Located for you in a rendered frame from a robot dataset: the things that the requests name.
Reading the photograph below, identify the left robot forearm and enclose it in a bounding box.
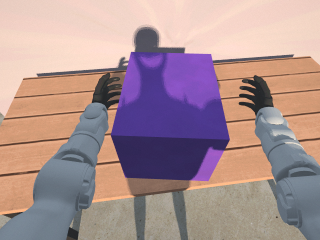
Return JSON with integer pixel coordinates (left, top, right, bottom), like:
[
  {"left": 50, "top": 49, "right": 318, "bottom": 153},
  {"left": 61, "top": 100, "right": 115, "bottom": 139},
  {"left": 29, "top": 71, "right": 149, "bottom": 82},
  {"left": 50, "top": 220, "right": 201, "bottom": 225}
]
[{"left": 33, "top": 102, "right": 109, "bottom": 202}]

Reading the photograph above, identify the right robot forearm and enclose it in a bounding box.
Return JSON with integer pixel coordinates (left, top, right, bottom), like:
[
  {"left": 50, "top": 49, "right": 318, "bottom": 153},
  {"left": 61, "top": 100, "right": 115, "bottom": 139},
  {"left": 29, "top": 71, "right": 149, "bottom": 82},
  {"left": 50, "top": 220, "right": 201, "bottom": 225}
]
[{"left": 254, "top": 107, "right": 320, "bottom": 183}]

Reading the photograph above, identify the left robot upper arm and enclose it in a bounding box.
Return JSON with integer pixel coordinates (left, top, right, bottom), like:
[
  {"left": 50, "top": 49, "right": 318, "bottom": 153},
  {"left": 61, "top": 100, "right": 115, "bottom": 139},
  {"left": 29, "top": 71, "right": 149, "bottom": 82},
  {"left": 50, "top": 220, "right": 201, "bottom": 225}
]
[{"left": 0, "top": 158, "right": 96, "bottom": 240}]

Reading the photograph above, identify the table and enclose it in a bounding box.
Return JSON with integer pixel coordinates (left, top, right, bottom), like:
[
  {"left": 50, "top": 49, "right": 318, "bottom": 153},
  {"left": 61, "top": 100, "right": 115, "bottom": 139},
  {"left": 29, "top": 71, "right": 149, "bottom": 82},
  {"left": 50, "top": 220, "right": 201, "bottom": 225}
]
[{"left": 0, "top": 56, "right": 320, "bottom": 240}]

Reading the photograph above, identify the carton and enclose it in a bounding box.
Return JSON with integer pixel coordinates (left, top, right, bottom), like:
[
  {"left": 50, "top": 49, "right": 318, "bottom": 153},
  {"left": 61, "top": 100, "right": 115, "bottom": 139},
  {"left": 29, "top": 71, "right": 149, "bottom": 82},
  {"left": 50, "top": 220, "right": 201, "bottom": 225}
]
[{"left": 111, "top": 52, "right": 230, "bottom": 181}]

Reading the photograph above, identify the right robot hand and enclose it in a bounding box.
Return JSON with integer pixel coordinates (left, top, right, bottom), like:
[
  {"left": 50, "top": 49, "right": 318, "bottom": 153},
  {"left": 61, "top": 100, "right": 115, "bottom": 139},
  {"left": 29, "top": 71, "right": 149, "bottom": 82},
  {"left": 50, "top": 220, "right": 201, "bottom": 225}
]
[{"left": 238, "top": 75, "right": 274, "bottom": 116}]

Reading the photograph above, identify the left robot hand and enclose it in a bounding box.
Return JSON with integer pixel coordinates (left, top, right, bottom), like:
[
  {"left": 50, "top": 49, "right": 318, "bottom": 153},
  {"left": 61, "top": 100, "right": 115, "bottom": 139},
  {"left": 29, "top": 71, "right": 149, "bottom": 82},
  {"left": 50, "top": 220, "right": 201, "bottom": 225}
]
[{"left": 91, "top": 73, "right": 122, "bottom": 110}]

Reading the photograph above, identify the right robot upper arm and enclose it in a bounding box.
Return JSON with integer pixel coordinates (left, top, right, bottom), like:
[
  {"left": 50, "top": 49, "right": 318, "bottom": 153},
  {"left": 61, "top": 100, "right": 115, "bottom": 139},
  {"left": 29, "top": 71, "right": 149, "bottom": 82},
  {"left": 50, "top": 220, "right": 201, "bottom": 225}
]
[{"left": 276, "top": 175, "right": 320, "bottom": 240}]

